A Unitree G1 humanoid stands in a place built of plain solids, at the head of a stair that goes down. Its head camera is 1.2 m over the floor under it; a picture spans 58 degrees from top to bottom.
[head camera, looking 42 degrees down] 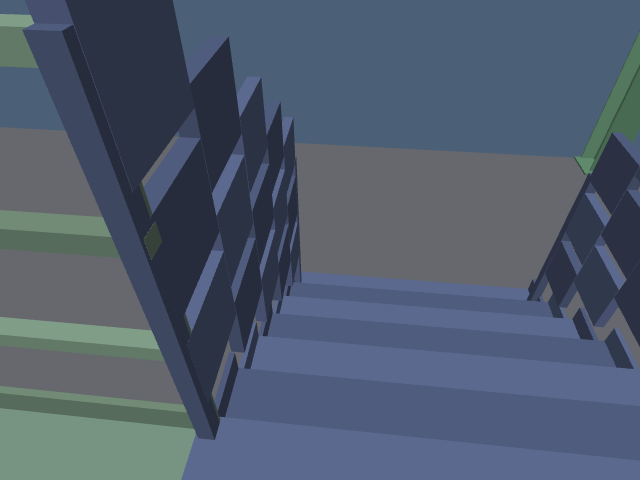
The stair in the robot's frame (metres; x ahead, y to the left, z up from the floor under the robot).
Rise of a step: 0.17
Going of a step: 0.26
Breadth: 1.62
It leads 6 degrees to the right of straight ahead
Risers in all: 7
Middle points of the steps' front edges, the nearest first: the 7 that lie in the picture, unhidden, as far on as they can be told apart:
0.50 -0.47 0.00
0.76 -0.49 -0.17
1.02 -0.52 -0.34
1.28 -0.55 -0.51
1.53 -0.58 -0.68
1.79 -0.60 -0.85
2.05 -0.63 -1.02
